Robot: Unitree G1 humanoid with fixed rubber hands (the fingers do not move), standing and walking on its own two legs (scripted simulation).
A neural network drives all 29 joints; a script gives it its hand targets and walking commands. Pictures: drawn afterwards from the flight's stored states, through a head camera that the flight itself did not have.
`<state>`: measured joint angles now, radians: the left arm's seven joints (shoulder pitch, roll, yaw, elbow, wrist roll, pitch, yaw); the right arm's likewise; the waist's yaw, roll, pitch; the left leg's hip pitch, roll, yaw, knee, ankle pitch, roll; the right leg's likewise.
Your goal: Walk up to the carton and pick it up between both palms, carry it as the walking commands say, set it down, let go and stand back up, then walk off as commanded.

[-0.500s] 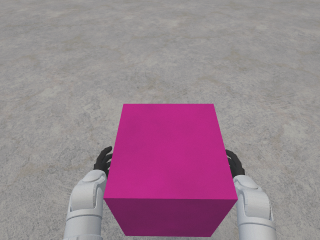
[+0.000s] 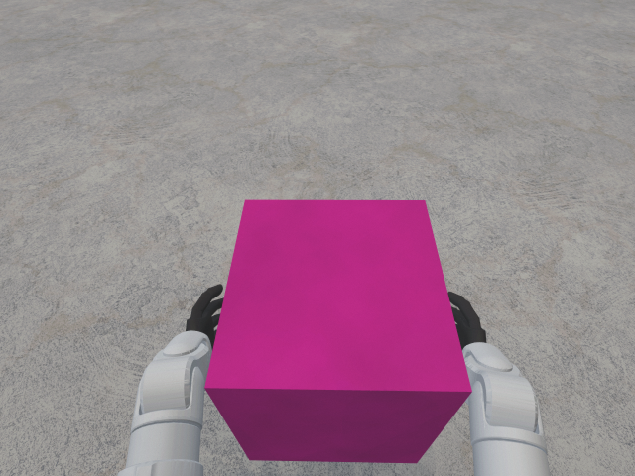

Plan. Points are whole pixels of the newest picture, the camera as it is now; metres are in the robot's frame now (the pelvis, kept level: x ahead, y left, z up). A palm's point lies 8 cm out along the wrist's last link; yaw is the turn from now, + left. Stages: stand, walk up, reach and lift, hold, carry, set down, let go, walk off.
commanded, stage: hold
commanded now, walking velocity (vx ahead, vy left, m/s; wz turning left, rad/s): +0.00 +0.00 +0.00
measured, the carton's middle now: (333, 335) +0.30 +0.00 -0.01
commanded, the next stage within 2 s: carry in 0.72 s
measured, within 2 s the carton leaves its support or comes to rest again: neither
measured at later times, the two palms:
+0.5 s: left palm (200, 342) +0.26 +0.17 +0.03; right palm (468, 353) +0.26 -0.17 +0.02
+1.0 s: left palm (214, 299) +0.31 +0.16 +0.06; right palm (478, 327) +0.28 -0.18 +0.05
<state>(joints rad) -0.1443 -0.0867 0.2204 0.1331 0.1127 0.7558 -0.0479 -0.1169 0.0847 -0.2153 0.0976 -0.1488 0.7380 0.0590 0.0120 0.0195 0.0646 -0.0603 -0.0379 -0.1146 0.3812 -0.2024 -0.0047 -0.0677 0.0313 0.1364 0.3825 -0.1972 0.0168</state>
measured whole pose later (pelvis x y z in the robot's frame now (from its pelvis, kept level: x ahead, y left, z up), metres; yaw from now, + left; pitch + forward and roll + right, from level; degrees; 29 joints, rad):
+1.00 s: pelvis -0.03 +0.01 -0.03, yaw -4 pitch +0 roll +2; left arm -0.42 -0.01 0.23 0.14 0.01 0.92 0.05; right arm -0.36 0.05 -0.23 0.07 -0.06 0.90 -0.06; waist 0.03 -0.02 -0.04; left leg -0.39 -0.04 0.00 0.70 -0.32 0.01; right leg -0.44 0.04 0.19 0.75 -0.32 0.04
